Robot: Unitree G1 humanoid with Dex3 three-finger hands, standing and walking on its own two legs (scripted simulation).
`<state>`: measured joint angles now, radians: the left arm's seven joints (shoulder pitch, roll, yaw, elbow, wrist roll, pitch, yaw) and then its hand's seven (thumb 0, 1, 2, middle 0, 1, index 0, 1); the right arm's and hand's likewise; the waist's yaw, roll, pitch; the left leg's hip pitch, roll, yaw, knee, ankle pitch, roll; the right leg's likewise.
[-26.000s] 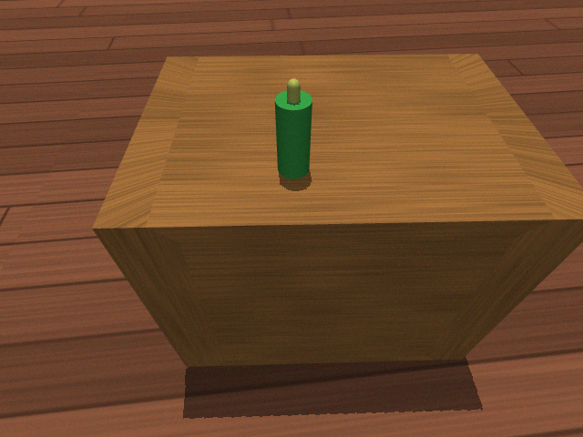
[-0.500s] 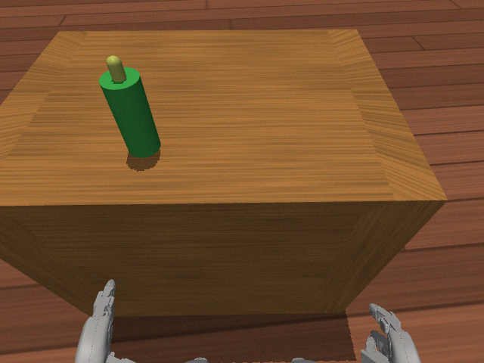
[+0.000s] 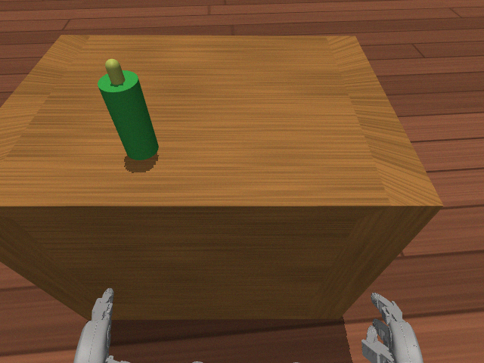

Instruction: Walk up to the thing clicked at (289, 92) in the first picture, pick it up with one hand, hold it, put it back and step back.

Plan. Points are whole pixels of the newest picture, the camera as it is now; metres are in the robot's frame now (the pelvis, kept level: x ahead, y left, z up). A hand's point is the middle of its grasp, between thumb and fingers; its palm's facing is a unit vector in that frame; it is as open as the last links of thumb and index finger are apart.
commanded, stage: home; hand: left
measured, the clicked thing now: (128, 110) +0.52 +0.22 +0.13
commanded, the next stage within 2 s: stand in 1.42 s
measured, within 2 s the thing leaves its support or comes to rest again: neither
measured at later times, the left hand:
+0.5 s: hand (128, 350) +0.17 +0.19 -0.05, palm faces +0.11 -0.95 -0.28, open 17.6 cm
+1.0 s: hand (126, 353) +0.16 +0.19 -0.05, palm faces +0.11 -0.95 -0.28, open 17.5 cm
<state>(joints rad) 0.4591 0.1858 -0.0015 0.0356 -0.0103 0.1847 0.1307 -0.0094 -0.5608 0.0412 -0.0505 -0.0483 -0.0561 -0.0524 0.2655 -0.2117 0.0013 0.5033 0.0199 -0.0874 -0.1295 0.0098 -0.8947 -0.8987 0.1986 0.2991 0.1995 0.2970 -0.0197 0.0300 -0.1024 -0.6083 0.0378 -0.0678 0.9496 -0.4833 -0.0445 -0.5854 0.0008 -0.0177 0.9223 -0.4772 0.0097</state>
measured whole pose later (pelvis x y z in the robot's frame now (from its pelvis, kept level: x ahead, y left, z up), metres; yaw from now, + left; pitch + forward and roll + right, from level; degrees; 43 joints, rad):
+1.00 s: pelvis -0.01 +0.01 +0.00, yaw +0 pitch +8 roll -2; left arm 0.47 0.19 0.00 -0.03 -0.01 0.26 0.14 -0.01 -0.56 0.04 -0.05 -0.05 -0.06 -0.05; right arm 0.28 -0.20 0.01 0.51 0.01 -0.13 -0.17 0.01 -0.89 -0.90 0.20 0.30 0.20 0.30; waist -0.02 0.04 -0.11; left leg -0.64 0.03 -0.07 0.98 -0.49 -0.03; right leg -0.60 0.00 -0.02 0.93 -0.47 0.02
